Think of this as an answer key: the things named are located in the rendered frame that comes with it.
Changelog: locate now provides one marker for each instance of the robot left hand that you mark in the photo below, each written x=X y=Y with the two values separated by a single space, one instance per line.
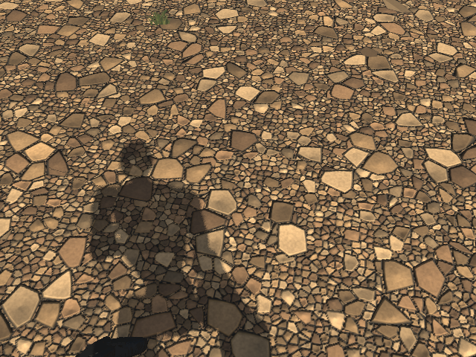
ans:
x=116 y=347

